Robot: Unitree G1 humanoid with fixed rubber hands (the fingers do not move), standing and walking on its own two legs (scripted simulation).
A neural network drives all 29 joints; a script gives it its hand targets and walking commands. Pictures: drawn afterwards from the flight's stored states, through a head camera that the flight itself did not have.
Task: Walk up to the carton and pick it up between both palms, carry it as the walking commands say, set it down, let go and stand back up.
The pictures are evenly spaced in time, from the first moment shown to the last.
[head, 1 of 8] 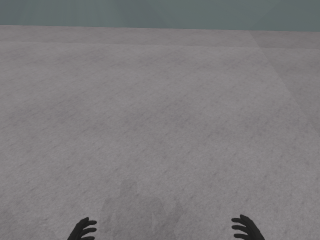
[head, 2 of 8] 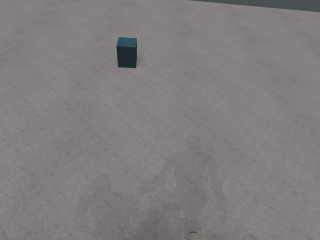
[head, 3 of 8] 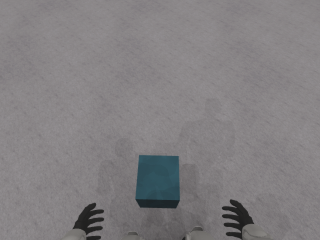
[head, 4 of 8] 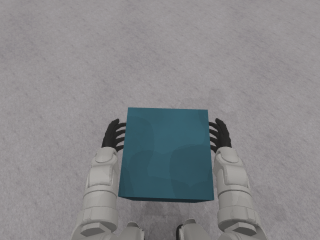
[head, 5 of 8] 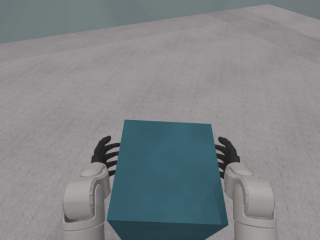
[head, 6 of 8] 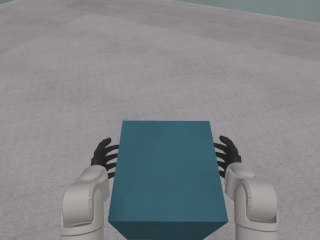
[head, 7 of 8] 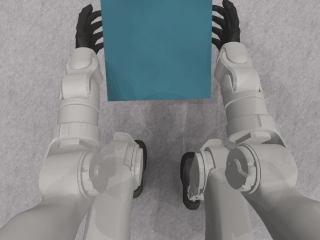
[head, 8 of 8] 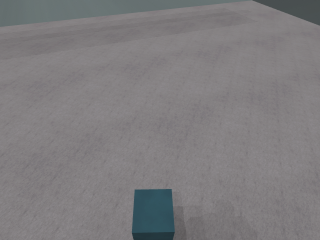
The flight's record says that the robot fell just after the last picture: no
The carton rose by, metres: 0.67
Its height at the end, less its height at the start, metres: +0.00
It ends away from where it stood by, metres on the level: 1.67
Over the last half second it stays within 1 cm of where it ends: yes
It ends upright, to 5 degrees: yes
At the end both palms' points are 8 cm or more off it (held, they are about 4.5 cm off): yes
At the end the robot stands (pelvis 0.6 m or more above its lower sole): yes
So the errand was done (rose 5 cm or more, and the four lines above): yes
